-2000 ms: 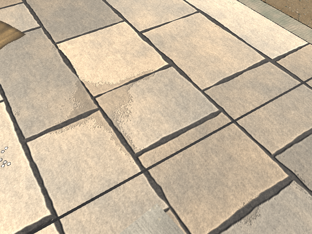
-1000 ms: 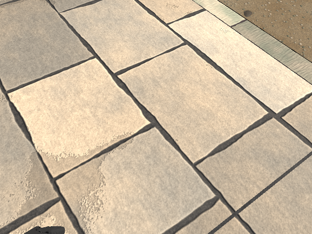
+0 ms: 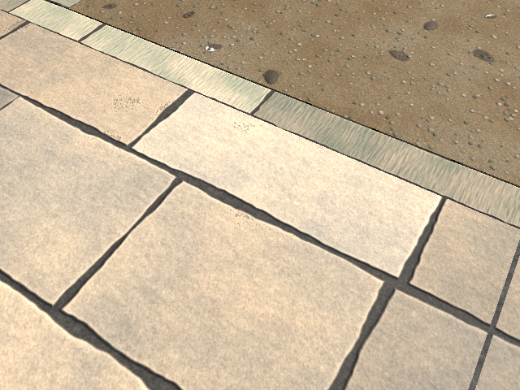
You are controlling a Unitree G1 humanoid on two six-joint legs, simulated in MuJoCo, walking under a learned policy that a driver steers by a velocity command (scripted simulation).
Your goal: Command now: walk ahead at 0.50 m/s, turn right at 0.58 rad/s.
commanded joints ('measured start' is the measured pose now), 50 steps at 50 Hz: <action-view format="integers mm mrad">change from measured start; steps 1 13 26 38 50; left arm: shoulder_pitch -96 153 207 126 -90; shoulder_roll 14 142 153 119 11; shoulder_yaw -7 44 45 31 -2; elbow -93 -71 1 -48 -108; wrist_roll -3 4 -7 -1 -3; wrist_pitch -15 -31 -23 -8 -8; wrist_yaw -21 -2 41 36 -14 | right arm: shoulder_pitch -61 -143 -385 -111 -62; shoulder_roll -170 -148 -86 -84 -168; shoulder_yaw -37 1 18 -5 -30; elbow -63 -155 -212 -144 -50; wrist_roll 13 12 7 -10 7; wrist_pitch -11 -58 -27 -12 -7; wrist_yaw -5 0 22 6 -6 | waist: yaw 10 135 152 42 2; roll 101 16 -34 139 103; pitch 31 -145 -14 -22 39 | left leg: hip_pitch -30 -750 -470 -23 -15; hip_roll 263 111 23 291 261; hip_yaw -67 -221 -210 -499 -54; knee -98 962 300 -19 -106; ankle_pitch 321 -118 332 -40 314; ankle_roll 146 -5 -64 162 147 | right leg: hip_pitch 54 783 461 -40 35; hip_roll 5 -136 -14 22 4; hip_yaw -37 448 281 91 -36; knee -123 -535 -553 388 -100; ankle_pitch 78 -102 -61 -294 80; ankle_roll -20 -312 -229 -11 -13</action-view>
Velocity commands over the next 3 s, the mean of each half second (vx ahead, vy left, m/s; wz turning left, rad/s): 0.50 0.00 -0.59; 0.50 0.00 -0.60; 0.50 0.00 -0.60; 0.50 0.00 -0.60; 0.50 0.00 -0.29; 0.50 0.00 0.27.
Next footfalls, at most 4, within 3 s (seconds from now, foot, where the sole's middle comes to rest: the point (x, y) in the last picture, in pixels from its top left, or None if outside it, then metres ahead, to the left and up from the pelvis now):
0.16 right None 0.25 -0.15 -0.78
0.64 left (258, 354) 0.56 -0.01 -0.78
1.16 right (393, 311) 0.65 -0.39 -0.78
1.64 left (393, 212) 0.99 -0.48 -0.78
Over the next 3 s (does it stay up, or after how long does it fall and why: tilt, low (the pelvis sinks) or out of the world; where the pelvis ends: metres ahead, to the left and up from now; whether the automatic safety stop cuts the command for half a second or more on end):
stays up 1.05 -1.11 0.01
